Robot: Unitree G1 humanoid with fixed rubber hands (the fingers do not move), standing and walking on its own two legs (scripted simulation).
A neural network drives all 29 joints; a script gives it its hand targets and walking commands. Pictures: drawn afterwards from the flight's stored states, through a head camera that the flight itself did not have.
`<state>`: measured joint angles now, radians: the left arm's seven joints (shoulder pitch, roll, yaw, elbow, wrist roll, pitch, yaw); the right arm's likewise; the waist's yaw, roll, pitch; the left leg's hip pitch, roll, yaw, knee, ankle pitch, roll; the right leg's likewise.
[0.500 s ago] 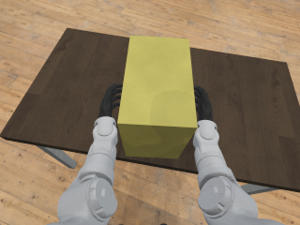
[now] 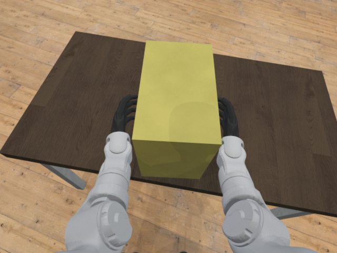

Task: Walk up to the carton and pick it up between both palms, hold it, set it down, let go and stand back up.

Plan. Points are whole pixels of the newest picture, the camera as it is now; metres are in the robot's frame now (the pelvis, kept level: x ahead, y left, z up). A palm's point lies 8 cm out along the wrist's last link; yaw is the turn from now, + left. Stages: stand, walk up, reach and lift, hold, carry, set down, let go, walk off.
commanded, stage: reach and lift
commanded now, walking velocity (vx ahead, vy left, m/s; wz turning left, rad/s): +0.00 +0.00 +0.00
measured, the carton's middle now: (174, 114) +0.48 -0.02 -0.04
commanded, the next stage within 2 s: none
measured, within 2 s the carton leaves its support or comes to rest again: leaves its support in 0.52 s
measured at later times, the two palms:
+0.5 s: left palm (113, 134) +0.40 +0.13 +0.00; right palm (224, 132) +0.39 -0.13 +0.02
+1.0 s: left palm (106, 135) +0.37 +0.14 +0.05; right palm (230, 134) +0.36 -0.13 +0.06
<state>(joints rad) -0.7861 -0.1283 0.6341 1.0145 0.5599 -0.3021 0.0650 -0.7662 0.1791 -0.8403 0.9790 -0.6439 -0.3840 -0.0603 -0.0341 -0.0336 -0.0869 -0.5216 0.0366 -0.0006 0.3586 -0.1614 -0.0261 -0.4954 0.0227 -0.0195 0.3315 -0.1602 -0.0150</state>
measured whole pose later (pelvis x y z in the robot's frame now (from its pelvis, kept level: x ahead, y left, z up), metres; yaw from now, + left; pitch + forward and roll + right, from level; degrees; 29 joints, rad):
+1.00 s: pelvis -0.02 +0.00 +0.01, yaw +0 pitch +8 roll -1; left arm -0.72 -0.09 0.51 1.01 0.42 -0.19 0.08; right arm -0.72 0.15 -0.64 1.03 -0.48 -0.30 -0.11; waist -0.01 -0.03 -0.06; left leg -0.32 0.04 0.01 0.32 -0.14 -0.02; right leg -0.29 0.02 -0.01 0.28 -0.13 -0.01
